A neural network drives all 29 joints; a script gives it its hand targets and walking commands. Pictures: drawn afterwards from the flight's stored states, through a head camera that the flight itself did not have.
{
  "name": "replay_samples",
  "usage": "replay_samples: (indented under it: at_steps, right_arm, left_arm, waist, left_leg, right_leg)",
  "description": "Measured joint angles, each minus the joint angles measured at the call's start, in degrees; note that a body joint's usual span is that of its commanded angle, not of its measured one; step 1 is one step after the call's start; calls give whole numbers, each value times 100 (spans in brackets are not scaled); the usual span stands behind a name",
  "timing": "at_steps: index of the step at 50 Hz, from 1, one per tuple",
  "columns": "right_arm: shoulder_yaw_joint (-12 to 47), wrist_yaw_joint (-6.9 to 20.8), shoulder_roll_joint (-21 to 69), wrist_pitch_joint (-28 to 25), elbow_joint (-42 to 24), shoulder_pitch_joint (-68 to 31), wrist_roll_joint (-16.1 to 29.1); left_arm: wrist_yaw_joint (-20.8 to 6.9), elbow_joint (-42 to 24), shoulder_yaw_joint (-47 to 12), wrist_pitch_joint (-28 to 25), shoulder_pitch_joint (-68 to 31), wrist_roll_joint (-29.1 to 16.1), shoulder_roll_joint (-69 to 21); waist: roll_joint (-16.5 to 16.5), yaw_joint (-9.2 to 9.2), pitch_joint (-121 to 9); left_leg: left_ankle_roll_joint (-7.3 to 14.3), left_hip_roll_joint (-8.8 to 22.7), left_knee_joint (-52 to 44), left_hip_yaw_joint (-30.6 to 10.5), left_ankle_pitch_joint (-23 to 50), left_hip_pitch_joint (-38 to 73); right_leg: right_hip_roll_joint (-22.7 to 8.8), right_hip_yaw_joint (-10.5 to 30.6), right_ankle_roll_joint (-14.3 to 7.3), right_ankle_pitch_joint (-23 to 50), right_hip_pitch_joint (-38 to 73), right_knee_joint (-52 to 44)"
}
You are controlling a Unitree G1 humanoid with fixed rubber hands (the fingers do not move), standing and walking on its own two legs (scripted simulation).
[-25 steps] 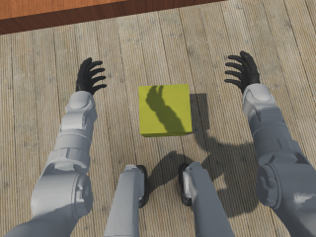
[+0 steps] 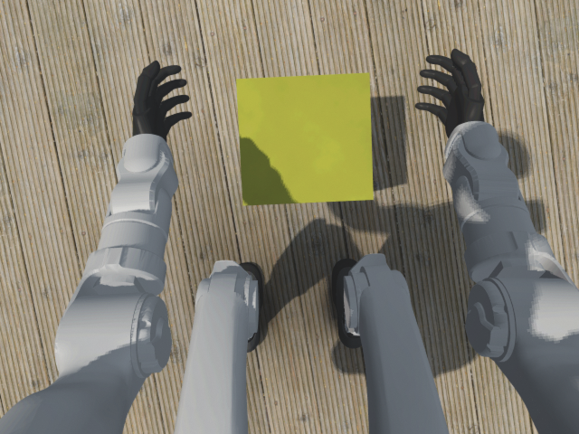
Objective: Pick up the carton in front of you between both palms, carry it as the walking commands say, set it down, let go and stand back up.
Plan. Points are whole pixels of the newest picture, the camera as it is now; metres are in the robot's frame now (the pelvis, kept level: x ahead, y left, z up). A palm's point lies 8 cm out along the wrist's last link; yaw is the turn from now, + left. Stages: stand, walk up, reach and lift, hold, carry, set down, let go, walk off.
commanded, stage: reach and lift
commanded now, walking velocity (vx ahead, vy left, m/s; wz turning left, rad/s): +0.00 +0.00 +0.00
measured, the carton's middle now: (302, 149) +0.47 -0.02 -0.40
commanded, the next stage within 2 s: none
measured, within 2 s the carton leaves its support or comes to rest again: leaves its support in 1.30 s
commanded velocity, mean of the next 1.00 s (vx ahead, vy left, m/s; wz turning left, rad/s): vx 0.00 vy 0.00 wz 0.00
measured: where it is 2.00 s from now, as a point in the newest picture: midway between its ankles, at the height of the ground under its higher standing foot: (298, 320)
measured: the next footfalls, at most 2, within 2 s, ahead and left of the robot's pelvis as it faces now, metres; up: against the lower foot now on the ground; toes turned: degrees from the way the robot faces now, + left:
none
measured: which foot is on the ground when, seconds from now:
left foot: down 0.00-1.00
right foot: down 0.00-1.00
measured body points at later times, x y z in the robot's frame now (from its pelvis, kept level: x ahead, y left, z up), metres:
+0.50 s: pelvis -0.04 +0.00 -0.15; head +0.33 -0.01 +0.11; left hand +0.49 +0.17 -0.34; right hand +0.48 -0.21 -0.34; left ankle +0.08 +0.12 -0.49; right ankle +0.08 -0.12 -0.49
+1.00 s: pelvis -0.04 +0.00 -0.15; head +0.32 -0.01 +0.12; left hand +0.50 +0.13 -0.33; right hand +0.48 -0.18 -0.34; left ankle +0.08 +0.12 -0.49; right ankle +0.08 -0.12 -0.49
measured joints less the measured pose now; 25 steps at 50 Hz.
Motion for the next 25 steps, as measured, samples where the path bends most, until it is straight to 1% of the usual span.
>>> replay_samples:
  at_steps: [5,8,13,19,22,25]
  right_arm:
    - [332,-89,-262,107,-269,-124,413]
    - [456,-126,-384,196,-221,-351,555]
    - [549,-158,-491,245,296,-942,667]
    - [675,-199,-567,112,1000,-1604,766]
    - [778,-233,-618,19,1189,-1823,846]
    - [907,-289,-687,-64,1200,-1923,965]
  left_arm:
    - [158,-304,-349,124,-120,-403,176]
    - [225,-282,-451,225,-339,-536,253]
    - [258,202,-484,285,-913,-638,352]
    - [246,889,-594,151,-1566,-740,451]
    - [255,1068,-694,58,-1779,-829,505]
    - [278,1163,-897,1,-1961,-979,631]
  waist:
    - [15,0,420]
    - [27,6,694]
    - [46,2,1161]
    - [51,-6,1753]
    - [53,-1,2051]
    - [72,12,2330]
  left_leg:
    - [7,-35,995,21,-179,-617]
    - [10,-49,1468,34,-208,-852]
    - [-2,-76,2021,41,-162,-1129]
    - [-21,-91,2505,44,-110,-1382]
    - [-31,-90,2729,46,-118,-1485]
    - [-48,-108,2936,40,-148,-1538]
  right_leg:
    - [35,29,53,-168,-612,978]
    - [50,38,82,-193,-843,1443]
    - [49,35,110,-153,-1109,1990]
    - [33,14,109,-108,-1355,2475]
    - [28,5,103,-114,-1461,2700]
    - [1,-12,87,-152,-1512,2915]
